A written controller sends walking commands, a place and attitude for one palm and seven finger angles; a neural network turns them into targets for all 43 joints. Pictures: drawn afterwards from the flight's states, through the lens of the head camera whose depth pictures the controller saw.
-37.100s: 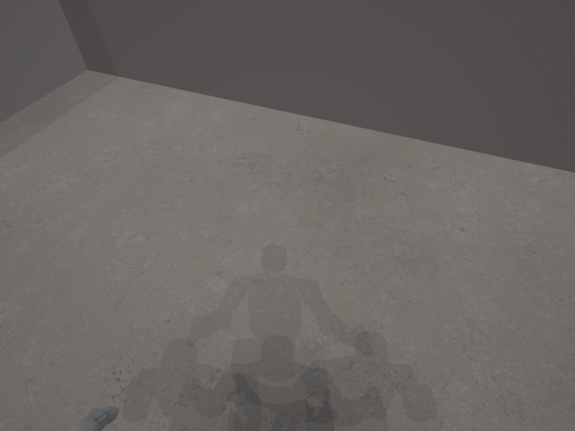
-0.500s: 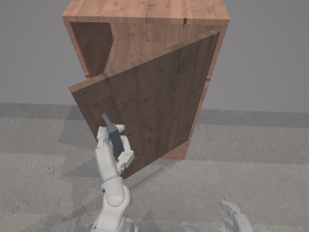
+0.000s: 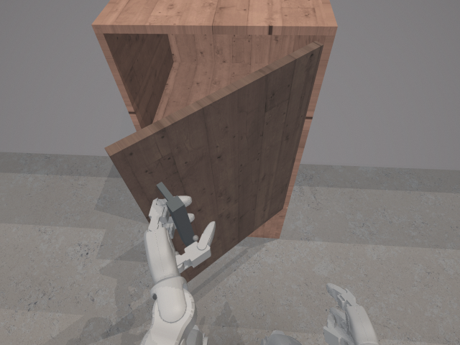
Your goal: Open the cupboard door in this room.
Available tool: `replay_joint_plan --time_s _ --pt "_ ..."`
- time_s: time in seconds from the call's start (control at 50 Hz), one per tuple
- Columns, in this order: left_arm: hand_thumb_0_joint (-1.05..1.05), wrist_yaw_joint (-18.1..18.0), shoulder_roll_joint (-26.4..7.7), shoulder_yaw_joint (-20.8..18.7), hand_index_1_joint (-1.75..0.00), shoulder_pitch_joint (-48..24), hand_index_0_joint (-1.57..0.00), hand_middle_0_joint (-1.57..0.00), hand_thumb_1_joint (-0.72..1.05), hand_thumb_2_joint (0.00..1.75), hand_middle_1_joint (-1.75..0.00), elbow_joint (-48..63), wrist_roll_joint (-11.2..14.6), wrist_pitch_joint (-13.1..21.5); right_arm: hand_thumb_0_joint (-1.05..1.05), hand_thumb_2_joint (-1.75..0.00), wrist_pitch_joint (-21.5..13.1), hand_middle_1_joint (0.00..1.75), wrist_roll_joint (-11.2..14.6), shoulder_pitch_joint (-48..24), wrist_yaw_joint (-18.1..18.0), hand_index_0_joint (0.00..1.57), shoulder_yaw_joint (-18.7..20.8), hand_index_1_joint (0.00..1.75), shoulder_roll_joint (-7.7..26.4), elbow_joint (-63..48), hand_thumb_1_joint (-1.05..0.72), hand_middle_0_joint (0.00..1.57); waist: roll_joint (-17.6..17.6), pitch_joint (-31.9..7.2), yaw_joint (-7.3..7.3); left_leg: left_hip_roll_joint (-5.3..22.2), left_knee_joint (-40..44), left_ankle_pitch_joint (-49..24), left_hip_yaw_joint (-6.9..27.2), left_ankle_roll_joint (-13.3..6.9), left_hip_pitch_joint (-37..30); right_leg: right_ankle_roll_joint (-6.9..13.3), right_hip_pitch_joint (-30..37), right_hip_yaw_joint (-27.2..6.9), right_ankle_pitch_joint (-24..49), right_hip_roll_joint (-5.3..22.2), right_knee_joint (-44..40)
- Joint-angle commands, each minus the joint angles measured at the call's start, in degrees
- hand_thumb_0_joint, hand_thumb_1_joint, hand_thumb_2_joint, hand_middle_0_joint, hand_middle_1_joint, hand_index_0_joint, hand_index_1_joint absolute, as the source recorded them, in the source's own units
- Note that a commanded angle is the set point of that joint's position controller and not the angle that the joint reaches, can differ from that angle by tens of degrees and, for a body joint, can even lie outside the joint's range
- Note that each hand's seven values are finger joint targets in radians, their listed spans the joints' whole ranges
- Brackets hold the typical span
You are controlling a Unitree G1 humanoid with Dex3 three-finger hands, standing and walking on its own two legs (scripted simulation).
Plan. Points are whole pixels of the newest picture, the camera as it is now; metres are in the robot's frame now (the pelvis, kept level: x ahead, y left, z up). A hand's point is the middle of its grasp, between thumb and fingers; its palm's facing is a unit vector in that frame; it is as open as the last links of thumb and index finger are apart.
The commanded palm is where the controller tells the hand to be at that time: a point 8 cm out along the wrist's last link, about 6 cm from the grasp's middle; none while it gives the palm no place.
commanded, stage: open thumb and fingers to let go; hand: left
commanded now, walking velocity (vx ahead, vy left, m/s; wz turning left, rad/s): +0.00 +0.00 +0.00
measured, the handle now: (176, 216) +0.33 +0.11 +0.04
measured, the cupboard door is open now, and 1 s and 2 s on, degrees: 42 47 45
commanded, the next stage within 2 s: slide the hand sideways off the handle in 0.50 s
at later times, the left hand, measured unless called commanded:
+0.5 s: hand (198, 241) +0.29 +0.07 +0.03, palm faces +0.28 -0.96 -0.05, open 15.0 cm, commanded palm +0.24 +0.11 +0.03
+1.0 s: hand (195, 268) +0.24 +0.07 +0.04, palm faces -0.12 -0.99 +0.03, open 16.1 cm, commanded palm +0.22 +0.13 +0.03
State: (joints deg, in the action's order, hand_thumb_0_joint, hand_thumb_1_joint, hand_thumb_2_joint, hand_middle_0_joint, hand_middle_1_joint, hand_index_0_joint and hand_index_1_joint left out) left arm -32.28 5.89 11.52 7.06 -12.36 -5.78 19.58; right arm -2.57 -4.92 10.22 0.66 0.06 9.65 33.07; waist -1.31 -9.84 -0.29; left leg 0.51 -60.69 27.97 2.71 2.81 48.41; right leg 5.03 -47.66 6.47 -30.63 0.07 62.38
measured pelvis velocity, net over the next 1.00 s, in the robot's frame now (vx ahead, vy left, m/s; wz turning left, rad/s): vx -0.02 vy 0.04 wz -0.03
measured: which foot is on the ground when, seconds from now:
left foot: down 0.00-1.00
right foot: down 0.00-1.00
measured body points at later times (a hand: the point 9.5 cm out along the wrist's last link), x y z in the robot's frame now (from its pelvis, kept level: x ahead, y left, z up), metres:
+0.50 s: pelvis -0.01 +0.02 +0.00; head +0.05 +0.00 +0.44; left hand +0.27 +0.12 +0.04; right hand +0.16 -0.20 -0.11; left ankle +0.02 +0.16 -0.66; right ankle +0.00 -0.06 -0.66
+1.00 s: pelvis -0.02 +0.04 -0.01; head +0.04 +0.03 +0.43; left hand +0.24 +0.12 +0.04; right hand +0.15 -0.19 -0.10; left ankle +0.02 +0.16 -0.66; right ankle +0.00 -0.06 -0.66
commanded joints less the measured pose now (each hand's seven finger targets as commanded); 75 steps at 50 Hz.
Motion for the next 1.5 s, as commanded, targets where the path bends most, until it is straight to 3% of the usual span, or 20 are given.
replay_joint_plan --time_s 0.0,0.06,0.1,0.36,0.46,0.58,0.6,0.62,0.64,0.68,0.7,0.76,0.8,0.86,0.92,0.98,1.04,1.26,1.34,1.48 --pt "0.0 -0.2 3.8 1.3 -1.22 -9.2 -0.32 -0.32 -0.29 0.39 -1.22 12.7 -1.6 4.6 0.0 -0.9 -2.8 0.3 0.3 -2.3 -0.6 0.2 1.7 0.3 4.8 -8.0 -0.9 0.2 7.6 -14.0 -1.58 -2.0 2.5 -10.3 -1.2 -3.0 -3.1 -5.5 14.0 -10.1 23.6 3.3 -13.0" --pt "0.0 -0.3 3.8 1.3 -1.2 -9.4 -0.3 -0.3 -0.5 0.3 -1.2 12.8 -1.7 4.9 0.0 -0.9 -3.0 0.3 0.3 -2.1 -0.5 0.2 1.8 0.3 4.8 -8.1 -0.9 0.2 6.9 -14.8 -1.37 -2.1 2.4 -10.4 -1.3 -3.0 -3.3 -5.4 13.7 -9.9 23.2 3.2 -12.6" --pt "0.0 -0.2 4.0 1.7 -1.2 -7.8 -0.3 -0.3 -0.5 0.3 -1.2 13.3 -1.8 4.8 0.0 -0.9 -2.9 0.3 0.4 -2.0 -0.4 0.2 1.9 0.3 4.8 -8.4 -0.9 0.2 6.2 -15.4 -1.11 -2.0 2.6 -11.2 -1.4 -3.0 -3.9 -5.1 14.0 -9.3 24.3 3.0 -12.2" --pt "0.0 -2.1 6.8 4.2 -0.55 -10.9 -0.19 -0.19 -0.5 0.3 -0.55 12.8 -2.7 3.1 0.0 -0.9 -3.8 0.3 0.4 -2.3 -0.2 0.2 1.7 0.3 5.1 -8.9 -0.9 0.2 5.3 -13.4 -1.54 -1.7 3.7 -10.1 -1.3 -3.3 -5.8 -3.8 9.1 -5.6 16.5 1.0 -11.4" --pt "0.0 -2.9 6.8 4.0 -0.3 -11.2 -0.15 -0.15 -0.5 0.3 -0.3 13.6 -2.7 2.3 0.0 -0.9 -3.7 0.3 0.4 -2.6 0.0 0.2 1.5 0.3 5.0 -9.0 -0.9 0.2 4.0 -14.5 -0.79 -1.8 4.1 -10.7 -1.4 -3.2 -6.5 -3.3 9.5 -4.9 16.2 0.6 -10.8" --pt "0.0 -3.1 7.9 4.3 -0.3 -11.0 -0.15 -0.15 -0.5 0.3 -0.3 12.8 -2.5 1.1 0.0 -0.9 -3.8 0.3 0.5 -3.3 0.3 0.2 1.3 0.3 4.9 -9.2 -0.9 0.2 4.3 -13.2 -0.74 -1.8 4.1 -10.5 -1.0 -3.2 -6.4 -3.2 8.5 -4.3 15.0 0.2 -10.8" --pt "0.0 8.8 1.0 16.0 -0.3 -10.3 -0.15 -0.15 -0.5 0.3 -0.3 15.1 -7.8 3.6 0.0 -0.9 -3.6 0.3 1.0 0.6 0.8 0.2 1.5 0.3 7.9 -8.4 -0.9 0.2 6.6 -10.2 -5.93 -1.8 2.4 -10.8 -1.5 -4.4 -6.4 -3.6 6.2 -6.2 19.5 1.1 -9.9" --pt "0.0 15.3 -3.4 10.8 -0.3 -11.8 -0.15 -0.15 -0.5 0.3 -0.3 17.9 -5.4 6.2 0.0 -0.9 -3.3 0.3 1.3 0.8 0.6 0.2 2.0 0.3 7.2 -9.7 -0.9 0.2 5.0 -13.7 -3.85 -1.9 1.9 -12.0 -1.4 -4.5 -5.8 -3.3 8.8 -6.8 22.5 1.5 -8.9" --pt "0.0 19.4 -4.9 10.4 -0.3 -11.0 -0.15 -0.15 -0.5 0.3 -0.3 19.0 -4.3 7.7 0.0 -0.9 -3.2 0.3 1.5 0.3 0.3 0.2 2.0 0.3 7.4 -10.5 -0.9 0.2 3.9 -16.3 -2.8 -2.1 1.7 -12.8 -1.5 -4.7 -6.0 -3.4 11.1 -7.8 25.1 1.8 -8.1" --pt "0.0 26.2 -4.7 11.9 -0.3 -10.5 -0.15 -0.15 -0.5 0.3 -0.3 21.0 -1.7 8.9 0.0 -0.9 -3.6 0.3 2.3 0.7 0.2 0.2 1.8 0.3 7.3 -11.9 -0.9 0.2 2.0 -15.9 -3.64 -2.1 1.3 -12.4 -1.3 -4.8 -6.4 -3.2 10.2 -7.8 24.3 1.8 -7.7" --pt "0.0 28.9 -4.5 10.9 -0.3 -10.0 -0.15 -0.15 -0.5 0.3 -0.3 21.6 1.0 9.3 0.0 -0.9 -3.8 0.3 2.8 0.5 0.0 0.2 1.7 0.3 7.2 -12.5 -0.9 0.2 2.5 -15.0 -3.46 -2.1 1.3 -10.9 -1.3 -4.7 -6.0 -3.3 9.9 -7.7 21.8 1.8 -8.3" --pt "0.0 30.7 -3.7 6.6 -0.3 -6.0 -0.15 -0.15 -0.5 0.3 -0.3 21.3 8.3 7.7 0.0 -0.9 -4.2 0.3 4.2 -0.7 -0.8 0.2 1.2 0.3 7.2 -14.9 -0.9 0.2 5.1 -12.0 -2.1 -2.2 2.5 -5.9 -1.2 -4.4 -4.5 -3.4 9.4 -7.9 11.7 1.2 -11.2" --pt "0.0 28.8 -4.2 3.7 -0.3 -4.8 -0.15 -0.15 -0.5 0.3 -0.3 20.9 9.9 6.3 0.0 -0.9 -4.0 0.3 4.4 -1.5 -1.0 0.2 1.1 0.3 7.5 -15.5 -0.9 0.2 5.9 -10.2 -1.41 -2.2 3.0 -4.1 -1.3 -4.1 -4.0 -3.4 7.9 -7.2 6.9 1.0 -11.6" --pt "0.0 24.9 -5.0 1.9 -0.3 -1.7 -0.15 -0.15 -0.5 0.3 -0.3 20.5 7.8 5.4 0.0 -0.9 -3.4 0.3 4.0 -0.5 -0.7 0.2 1.3 0.3 7.7 -16.3 -0.9 0.2 7.6 -9.7 -0.72 -2.2 3.2 -4.7 -1.1 -4.1 -3.2 -3.4 6.8 -5.9 7.4 0.7 -9.8" --pt "0.0 22.6 -6.0 2.1 -0.3 1.4 -0.15 -0.15 -0.5 0.3 -0.3 21.8 4.1 5.7 0.0 -0.9 -2.8 0.3 3.7 0.1 0.0 0.2 1.7 0.3 7.5 -16.9 -0.9 0.2 5.5 -11.7 -0.02 -2.0 3.0 -6.9 -1.0 -4.0 -3.9 -2.9 6.0 -5.2 10.5 0.4 -7.3" --pt "0.0 22.1 -7.2 1.9 -0.3 3.6 -0.15 -0.15 -0.5 0.3 -0.3 23.5 2.5 5.3 0.0 -0.9 -1.9 0.3 3.7 0.1 0.3 0.2 1.6 0.3 7.5 -17.8 -0.9 0.2 3.9 -11.8 0.6 -1.9 3.4 -7.0 -1.1 -3.9 -4.0 -2.5 6.2 -5.0 10.6 0.3 -6.8" --pt "0.0 22.6 -7.6 1.7 -0.3 5.2 -0.15 -0.15 -0.5 0.3 -0.3 25.7 3.0 5.2 0.0 -0.9 -1.4 0.3 3.8 0.2 0.2 0.2 1.5 0.3 7.2 -18.3 -0.9 0.2 2.5 -10.9 0.26 -1.9 3.5 -6.4 -1.5 -3.8 -4.2 -2.6 6.1 -5.3 10.8 0.2 -7.4" --pt "0.0 26.2 -10.0 -2.6 -0.3 17.4 -0.15 -0.15 -0.5 0.3 -0.3 30.0 7.6 5.7 0.0 -0.9 -1.4 0.3 4.1 0.8 -0.6 0.2 1.4 0.3 7.2 -19.1 -0.9 0.2 5.0 -10.4 0.47 -1.6 3.0 -9.9 -1.1 -3.6 -3.6 -3.0 8.3 -4.6 16.2 -0.5 -6.4" --pt "0.0 27.7 -11.7 -3.8 -0.3 18.1 -0.15 -0.15 -0.5 0.3 -0.3 31.6 7.3 7.4 0.0 -0.9 -1.6 0.3 4.0 0.6 -0.8 0.2 1.6 0.3 7.2 -18.8 -0.9 0.2 3.0 -9.9 0.08 -1.8 1.5 -9.8 -1.2 -3.6 -2.6 -3.1 6.7 -5.2 16.4 -0.4 -5.4" --pt "0.0 32.0 -14.2 -8.0 -0.3 25.1 -0.15 -0.15 -0.5 0.3 -0.3 33.9 11.0 8.6 0.0 -0.9 -1.9 0.3 4.7 0.4 -1.3 0.2 2.2 0.3 7.4 -19.1 -0.9 0.2 1.6 -11.7 1.17 -2.0 0.5 -11.9 -1.4 -3.6 -2.0 -3.1 8.7 -5.6 19.3 -0.7 -4.9"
